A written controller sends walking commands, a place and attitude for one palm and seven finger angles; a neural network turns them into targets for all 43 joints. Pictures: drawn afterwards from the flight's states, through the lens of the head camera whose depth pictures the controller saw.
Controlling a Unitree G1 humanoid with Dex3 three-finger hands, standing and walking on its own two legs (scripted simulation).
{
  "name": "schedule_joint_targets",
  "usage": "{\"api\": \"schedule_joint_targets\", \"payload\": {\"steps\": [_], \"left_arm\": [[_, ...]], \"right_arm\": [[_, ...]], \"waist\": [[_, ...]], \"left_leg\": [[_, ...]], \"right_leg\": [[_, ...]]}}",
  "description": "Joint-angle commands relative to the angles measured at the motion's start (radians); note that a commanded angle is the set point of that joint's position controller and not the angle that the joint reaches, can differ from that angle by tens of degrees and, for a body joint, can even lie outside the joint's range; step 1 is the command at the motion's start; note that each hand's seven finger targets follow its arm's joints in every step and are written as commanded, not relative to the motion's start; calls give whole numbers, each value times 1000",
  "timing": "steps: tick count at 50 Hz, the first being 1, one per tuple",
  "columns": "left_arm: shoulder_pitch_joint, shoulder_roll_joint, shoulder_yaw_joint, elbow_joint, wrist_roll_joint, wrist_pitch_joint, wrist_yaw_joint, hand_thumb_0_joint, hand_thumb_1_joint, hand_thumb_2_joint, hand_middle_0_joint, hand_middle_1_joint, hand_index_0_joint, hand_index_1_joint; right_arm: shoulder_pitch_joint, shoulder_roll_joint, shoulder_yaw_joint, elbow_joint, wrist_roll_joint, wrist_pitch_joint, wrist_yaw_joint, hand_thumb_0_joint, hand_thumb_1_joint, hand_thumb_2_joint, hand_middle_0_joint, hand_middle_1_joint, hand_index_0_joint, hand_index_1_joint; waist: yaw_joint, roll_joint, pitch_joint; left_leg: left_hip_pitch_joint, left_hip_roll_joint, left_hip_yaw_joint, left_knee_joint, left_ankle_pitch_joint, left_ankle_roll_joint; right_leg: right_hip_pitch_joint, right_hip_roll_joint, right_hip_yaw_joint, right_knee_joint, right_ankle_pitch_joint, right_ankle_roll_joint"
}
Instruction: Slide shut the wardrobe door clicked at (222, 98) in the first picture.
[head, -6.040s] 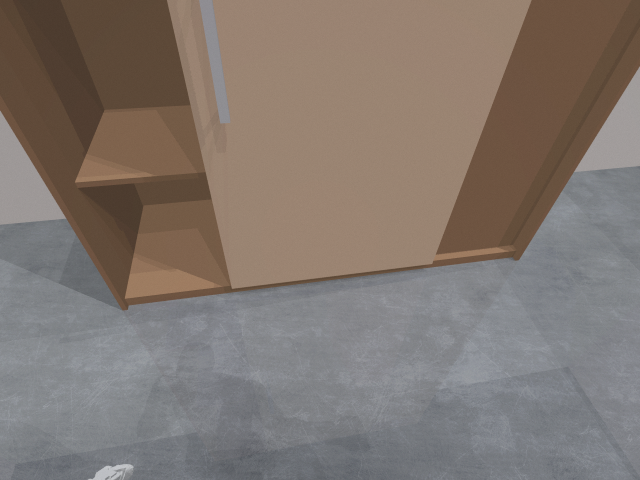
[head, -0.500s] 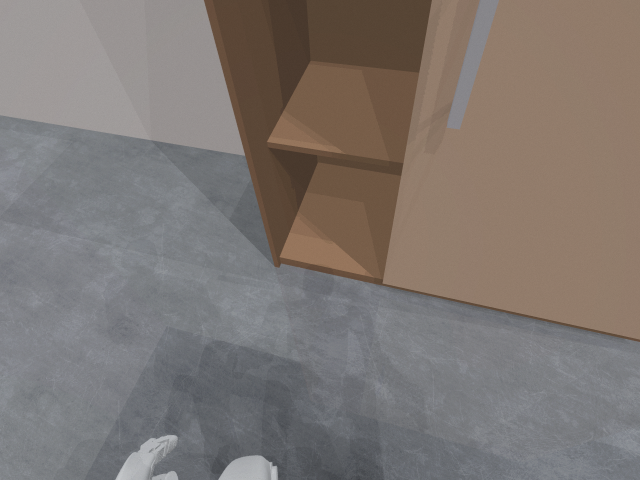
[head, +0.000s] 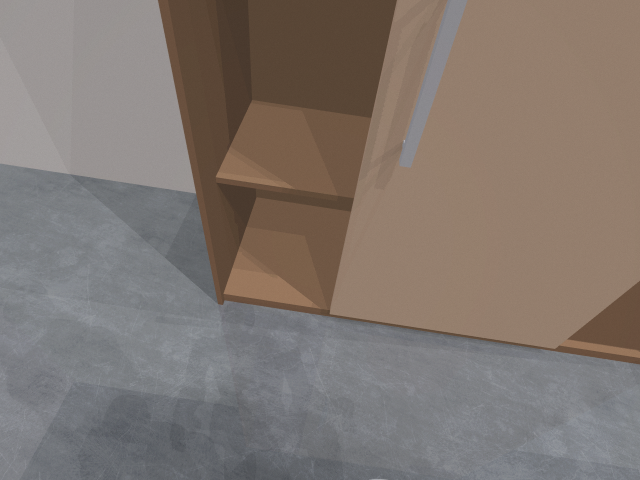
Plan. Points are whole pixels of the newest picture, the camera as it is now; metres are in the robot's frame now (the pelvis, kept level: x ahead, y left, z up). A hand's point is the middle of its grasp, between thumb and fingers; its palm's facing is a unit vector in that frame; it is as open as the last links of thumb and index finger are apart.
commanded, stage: take the last steps up to it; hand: right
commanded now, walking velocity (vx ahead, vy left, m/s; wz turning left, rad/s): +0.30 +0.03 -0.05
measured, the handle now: (428, 80) +0.72 -0.13 +0.17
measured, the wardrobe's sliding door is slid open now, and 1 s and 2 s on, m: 0.38 0.38 0.38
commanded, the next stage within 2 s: come to a stop and stand still in 0.70 s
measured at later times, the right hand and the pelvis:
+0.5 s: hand out of the picture +0.07 -0.24 -0.18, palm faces +0.06 +0.99 -0.14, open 7.4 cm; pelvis +0.09 -0.06 +0.01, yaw +0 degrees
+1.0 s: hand (423, 371) +0.34 -0.17 -0.17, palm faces +0.01 +0.98 -0.22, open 7.2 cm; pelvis +0.25 +0.00 -0.01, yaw +1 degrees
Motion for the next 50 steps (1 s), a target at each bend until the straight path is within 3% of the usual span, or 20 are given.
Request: {"api": "schedule_joint_targets", "payload": {"steps": [1, 6, 9, 11, 13, 14, 18, 21, 31, 33, 35, 36, 37, 38, 39, 40, 42, 44, 46, 50], "left_arm": [[-19, 34, 2, -58, 11, -33, -6, 0, 900, 900, -200, -300, -200, -300], [-73, 0, -11, -60, 7, -60, -11, 0, 900, 900, -200, -300, -200, -300], [13, -19, -18, -26, 5, -79, -5, 0, 900, 900, -200, -300, -200, -300], [126, 1, -18, 22, 3, -94, 8, 0, 900, 900, -200, -300, -200, -300], [271, 157, 18, 50, 10, -102, 24, 0, 900, 900, -200, -300, -200, -300], [280, 174, 20, 47, 12, -100, 32, 0, 900, 900, -200, -300, -200, -300], [139, 36, -24, 32, 3, -128, 44, 0, 900, 900, -200, -300, -200, -300], [188, 21, -27, 55, -4, -148, 51, 0, 900, 900, -200, -300, -200, -300], [299, 8, -25, 125, 11, -142, 58, 0, 900, 900, -200, -300, -200, -300], [284, 20, -21, 133, 12, -136, 58, 0, 900, 900, -200, -300, -200, -300], [257, 38, -15, 129, 5, -133, 58, 0, 900, 900, -200, -300, -200, -300], [237, 42, -15, 125, -3, -134, 53, 0, 900, 900, -200, -300, -200, -300], [268, 6, -15, 119, -15, -133, 41, 0, 900, 900, -200, -300, -200, -300], [338, -51, -25, 99, -24, -128, 42, 0, 900, 900, -200, -300, -200, -300], [273, -30, -24, 88, -26, -117, 46, 0, 900, 900, -200, -300, -200, -300], [225, -58, -22, 87, -24, -114, 41, 0, 900, 900, -200, -300, -200, -300], [195, -64, -31, 84, -9, -97, 42, 0, 900, 900, -200, -300, -200, -300], [238, -114, -48, 107, -10, -69, 48, 0, 900, 900, -200, -300, -200, -300], [227, -122, -45, 97, -21, -50, 47, 0, 900, 900, -200, -300, -200, -300], [131, -73, -26, 38, -11, -35, 42, 0, 900, 900, -200, -300, -200, -300]], "right_arm": [[100, -174, -50, -8, -8, -40, -7, 0, -900, -900, 200, 300, 200, 300], [177, -182, -50, 65, -18, -47, 4, 0, -900, -900, 200, 300, 200, 300], [163, -183, -53, 95, -13, -40, 9, 0, -900, -900, 200, 300, 200, 300], [143, -154, -46, 110, 1, -31, 15, 0, -900, -900, 200, 300, 200, 300], [106, -61, -24, 71, 6, -29, 28, 0, -900, -900, 200, 300, 200, 300], [31, -90, -32, 39, -5, -27, 30, 0, -900, -900, 200, 300, 200, 300], [100, -81, -42, 120, -13, -23, 49, 0, -900, -900, 200, 300, 200, 300], [120, -57, -40, 139, -12, -17, 48, 0, -900, -900, 200, 300, 200, 300], [-117, -35, -31, 59, 1, -18, 51, 0, -900, -900, 200, 300, 200, 300], [-96, -50, -35, 63, 3, -22, 45, 0, -900, -900, 200, 300, 200, 300], [53, -73, -45, 103, -1, -35, 40, 0, -900, -900, 200, 300, 200, 300], [184, -106, -56, 148, -5, -46, 36, 0, -900, -900, 200, 300, 200, 300], [302, -187, -77, 180, -13, -62, 25, 0, -900, -900, 200, 300, 200, 300], [340, -262, -91, 185, 0, -63, 16, 0, -900, -900, 200, 300, 200, 300], [286, -255, -85, 168, 14, -54, 9, 0, -900, -900, 200, 300, 200, 300], [180, -215, -75, 149, 11, -50, 6, 0, -900, -900, 200, 300, 200, 300], [28, -137, -50, 98, 7, -49, -6, 0, -900, -900, 200, 300, 200, 300], [-53, -93, -29, 82, -2, -47, -19, 0, -900, -900, 200, 300, 200, 300], [-36, -116, -34, 78, -9, -34, -22, 0, -900, -900, 200, 300, 200, 300], [5, -156, -59, 68, -8, -9, -24, 0, -900, -900, 200, 300, 200, 300]], "waist": [[-41, 204, -11], [-72, 204, 33], [-32, 197, 21], [25, 94, 4], [85, -307, 19], [98, -197, 98], [5, -64, 163], [-5, -33, 92], [43, -94, 145], [25, -98, 133], [-47, -64, 36], [-109, -25, -41], [-148, 135, -170], [-110, 339, -285], [-113, 220, -226], [-82, 166, -118], [-23, 98, -8], [37, 70, 5], [24, 129, -18], [-14, 154, -57]], "left_leg": [[90, 235, -215, -308, -48, 78], [58, 259, -242, -355, -195, 116], [-18, 218, -193, -303, -233, 101], [-188, 151, -124, -184, -296, 47], [-444, -12, 30, 268, -284, -31], [-492, 16, -55, 415, -267, -18], [-438, 74, -116, 578, -26, -30], [-453, 58, -99, 590, 56, -52], [-417, 36, -27, 235, 82, -22], [-309, 7, -7, 169, 38, 1], [-80, -38, 13, 84, 89, 22], [112, -40, 6, 19, 174, 29], [350, 128, -185, -5, 287, 86], [459, 371, -534, -105, 488, 195], [342, 378, -528, -184, 374, 237], [210, 348, -479, -228, 217, 225], [-46, 308, -338, -245, 325, 183], [-188, 255, -187, -227, 557, 146], [-164, 232, -139, -184, 607, 149], [-42, 257, -191, -136, 675, 180]], "right_leg": [[-80, -46, -32, -103, 44, 7], [-4, -61, -102, -366, -29, -14], [169, -36, -153, -546, 9, -27], [411, -34, -150, -694, 81, -28], [499, -383, 349, -974, -303, -147], [412, -449, 422, -1040, -342, -202], [280, -315, 136, -1025, -17, -150], [388, -269, 8, -972, 338, -147], [446, -280, -85, -885, 691, -167], [430, -296, -96, -823, 812, -159], [401, -278, -122, -650, 914, -134], [333, -232, -151, -492, 835, -103], [157, -143, -187, -218, 529, -67], [-8, -1, -158, 104, -180, -38], [-33, -34, -48, 209, -208, -64], [-66, -72, -43, 236, -132, -64], [-11, -116, -17, 152, -45, -47], [122, -116, -20, -56, -44, -22], [141, -81, -61, -198, -49, -12], [69, -39, -76, -254, -22, 6]]}}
